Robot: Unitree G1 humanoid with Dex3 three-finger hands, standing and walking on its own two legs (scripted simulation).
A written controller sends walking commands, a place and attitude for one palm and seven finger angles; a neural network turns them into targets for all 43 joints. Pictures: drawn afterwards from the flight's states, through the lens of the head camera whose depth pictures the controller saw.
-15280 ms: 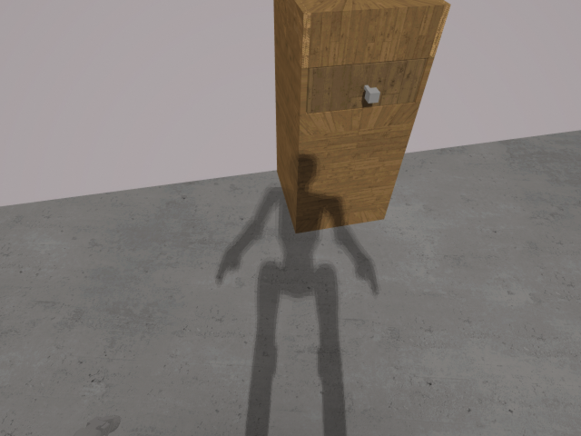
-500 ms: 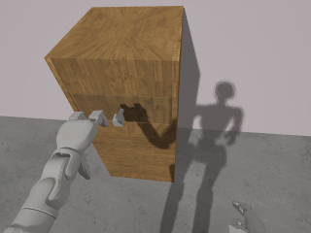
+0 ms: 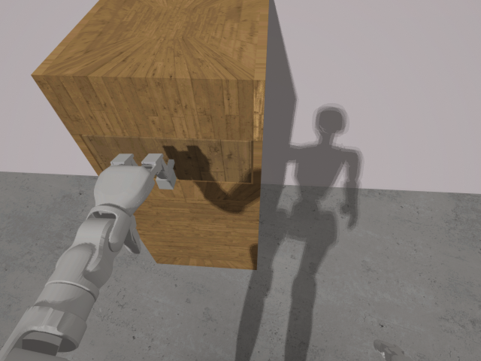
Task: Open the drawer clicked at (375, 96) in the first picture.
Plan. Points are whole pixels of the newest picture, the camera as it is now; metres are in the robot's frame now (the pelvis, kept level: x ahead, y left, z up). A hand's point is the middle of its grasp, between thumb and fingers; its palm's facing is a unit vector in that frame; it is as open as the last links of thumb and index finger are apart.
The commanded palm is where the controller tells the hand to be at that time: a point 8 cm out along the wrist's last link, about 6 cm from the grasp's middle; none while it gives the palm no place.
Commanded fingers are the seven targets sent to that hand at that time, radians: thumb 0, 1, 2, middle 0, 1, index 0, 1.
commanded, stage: move the hooked fingers above the handle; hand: left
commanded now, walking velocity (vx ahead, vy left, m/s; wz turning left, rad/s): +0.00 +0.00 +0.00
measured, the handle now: (168, 173) +0.51 +0.21 -0.06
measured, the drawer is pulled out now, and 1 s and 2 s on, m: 0.00 0.00 0.00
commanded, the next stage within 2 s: none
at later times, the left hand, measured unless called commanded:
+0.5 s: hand (151, 177) +0.43 +0.21 +0.03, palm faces +0.01 -0.05 -1.00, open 13.8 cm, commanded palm +0.41 +0.22 +0.08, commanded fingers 0.00 -0.50 0.30 -0.30 -1.20 -0.30 -1.20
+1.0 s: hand (170, 167) +0.48 +0.19 +0.01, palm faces +0.08 -0.02 -1.00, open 13.7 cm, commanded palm +0.44 +0.22 +0.06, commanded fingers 0.00 -0.50 0.30 -0.30 -1.20 -0.30 -1.20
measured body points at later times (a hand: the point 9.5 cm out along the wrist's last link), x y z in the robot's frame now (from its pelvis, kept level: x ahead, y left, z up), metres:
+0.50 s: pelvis +0.00 +0.00 -0.01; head +0.07 -0.01 +0.43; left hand +0.43 +0.21 +0.08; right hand +0.09 -0.27 -0.14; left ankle +0.00 +0.08 -0.72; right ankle -0.04 -0.09 -0.72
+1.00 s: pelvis -0.01 +0.01 -0.03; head +0.08 +0.00 +0.41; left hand +0.47 +0.18 +0.06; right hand +0.00 -0.26 -0.17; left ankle +0.00 +0.08 -0.72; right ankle -0.04 -0.09 -0.72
